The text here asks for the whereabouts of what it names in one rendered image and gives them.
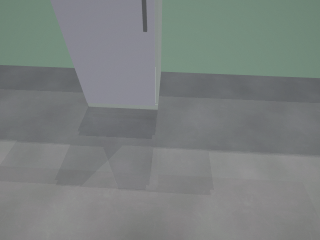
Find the fridge door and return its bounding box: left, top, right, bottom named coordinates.
left=50, top=0, right=156, bottom=106

